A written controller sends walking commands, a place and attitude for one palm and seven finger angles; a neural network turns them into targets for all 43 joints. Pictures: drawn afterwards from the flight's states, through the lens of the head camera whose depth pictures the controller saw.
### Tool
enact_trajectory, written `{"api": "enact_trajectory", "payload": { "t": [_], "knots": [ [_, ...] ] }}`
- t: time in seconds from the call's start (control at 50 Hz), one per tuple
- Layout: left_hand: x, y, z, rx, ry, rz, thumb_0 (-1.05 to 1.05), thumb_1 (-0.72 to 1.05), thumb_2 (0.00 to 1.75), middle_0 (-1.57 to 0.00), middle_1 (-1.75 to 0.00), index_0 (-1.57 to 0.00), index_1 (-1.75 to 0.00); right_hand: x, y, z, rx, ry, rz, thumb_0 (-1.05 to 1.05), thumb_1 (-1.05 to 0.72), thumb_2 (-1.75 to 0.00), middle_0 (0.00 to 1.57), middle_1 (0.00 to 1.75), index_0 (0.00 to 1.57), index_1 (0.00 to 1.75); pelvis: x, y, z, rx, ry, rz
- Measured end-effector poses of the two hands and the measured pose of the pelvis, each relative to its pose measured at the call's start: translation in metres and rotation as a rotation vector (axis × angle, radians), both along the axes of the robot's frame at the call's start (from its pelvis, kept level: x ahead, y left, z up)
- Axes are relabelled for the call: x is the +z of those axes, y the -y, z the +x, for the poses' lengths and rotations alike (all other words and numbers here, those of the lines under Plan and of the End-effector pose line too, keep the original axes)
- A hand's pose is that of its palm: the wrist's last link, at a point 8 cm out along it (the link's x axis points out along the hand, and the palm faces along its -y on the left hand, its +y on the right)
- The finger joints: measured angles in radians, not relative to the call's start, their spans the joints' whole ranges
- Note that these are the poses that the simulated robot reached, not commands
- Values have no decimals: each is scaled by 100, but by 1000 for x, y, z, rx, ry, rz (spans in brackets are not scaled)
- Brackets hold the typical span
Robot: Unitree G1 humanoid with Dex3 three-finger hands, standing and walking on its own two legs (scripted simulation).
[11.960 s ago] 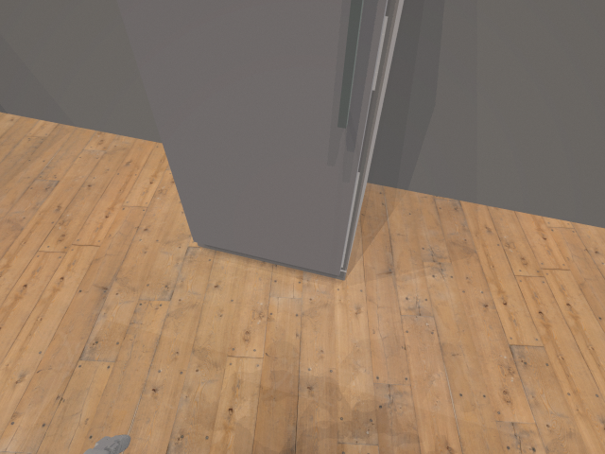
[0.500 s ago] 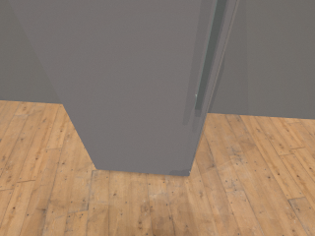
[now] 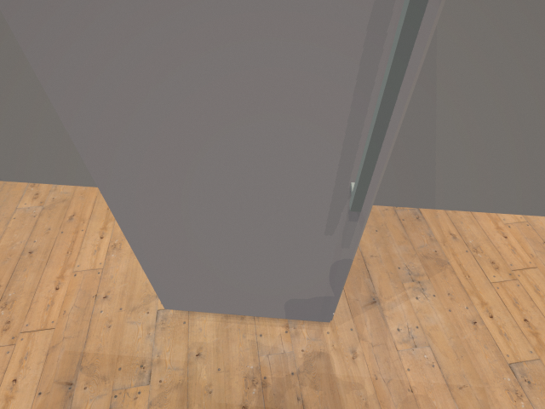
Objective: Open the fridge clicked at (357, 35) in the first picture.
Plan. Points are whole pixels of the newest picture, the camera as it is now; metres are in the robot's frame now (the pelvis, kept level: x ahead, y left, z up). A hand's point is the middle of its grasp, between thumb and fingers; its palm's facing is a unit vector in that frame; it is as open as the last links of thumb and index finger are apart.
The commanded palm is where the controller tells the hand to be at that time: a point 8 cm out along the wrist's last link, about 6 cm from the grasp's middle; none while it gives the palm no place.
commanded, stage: come to a stop and stand still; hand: right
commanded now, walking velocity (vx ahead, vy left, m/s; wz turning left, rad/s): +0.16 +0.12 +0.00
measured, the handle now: (387, 82) +0.50 -0.13 +0.25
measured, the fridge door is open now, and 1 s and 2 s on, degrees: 0 0 0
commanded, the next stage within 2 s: none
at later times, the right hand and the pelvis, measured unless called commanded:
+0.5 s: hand out of the picture +0.09 -0.18 -0.17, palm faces +0.03 +0.98 -0.19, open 7.3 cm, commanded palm none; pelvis +0.05 +0.01 +0.01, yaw +1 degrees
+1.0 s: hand out of the picture +0.07 -0.12 -0.18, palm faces +0.06 +0.98 -0.16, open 7.2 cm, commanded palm none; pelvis +0.03 +0.06 +0.01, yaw +0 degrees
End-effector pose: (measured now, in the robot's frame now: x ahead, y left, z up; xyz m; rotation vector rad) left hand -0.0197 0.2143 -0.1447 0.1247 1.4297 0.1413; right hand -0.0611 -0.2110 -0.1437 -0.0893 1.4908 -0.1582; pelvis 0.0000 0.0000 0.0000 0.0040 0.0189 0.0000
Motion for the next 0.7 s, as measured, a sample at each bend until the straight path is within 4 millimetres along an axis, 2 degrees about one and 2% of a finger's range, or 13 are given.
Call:
{"api": "enact_trajectory", "payload": {
  "t": [0.08,0.18,0.24,0.3,0.42,0.52,0.62,0.7],
  "knots": [
    [1,-3,24,-28,-19,19,1,91,90,-20,-30,-20,-30,-6,-12,-4,-51,-36,21,0,-91,-90,20,30,20,30,-4,-2,19,-27,1,16],
    [4,-5,75,-49,37,85,2,93,90,-20,-30,-20,-30,-16,-21,-7,-82,-125,73,0,-91,-90,20,30,20,30,-11,8,45,-19,17,23],
    [10,0,100,-23,112,104,2,93,90,-20,-30,-20,-30,-16,-19,7,-56,-160,89,0,-91,-90,20,30,20,30,-7,14,56,20,32,11],
    [16,1,113,-7,140,113,2,95,90,-20,-30,-20,-30,-12,-11,38,-17,-124,77,1,-91,-90,20,30,20,30,0,17,62,30,36,16],
    [20,-9,116,-11,117,108,1,96,90,-20,-30,-20,-30,-6,8,111,21,48,11,0,-91,-90,20,30,20,30,6,9,57,12,33,24],
    [16,-26,106,6,101,86,1,94,90,-20,-30,-20,-30,2,14,156,48,160,-55,0,-92,-90,20,29,20,30,6,-9,52,16,32,19],
    [-5,-50,96,30,96,36,1,92,90,-20,-30,-20,-30,8,-1,179,86,253,-114,0,-92,-90,20,29,20,30,-6,-35,51,24,26,-20],
    [-13,-62,88,53,80,8,1,92,90,-20,-30,-20,-30,12,-22,177,109,259,-110,0,-91,-90,20,29,20,30,-7,-48,46,7,26,-10]
  ]
}}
